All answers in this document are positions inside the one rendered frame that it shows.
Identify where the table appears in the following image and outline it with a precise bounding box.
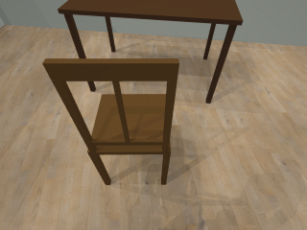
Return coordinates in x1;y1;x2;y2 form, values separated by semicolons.
58;0;243;104

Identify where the chair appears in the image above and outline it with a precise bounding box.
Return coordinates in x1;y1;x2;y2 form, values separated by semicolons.
42;58;179;185

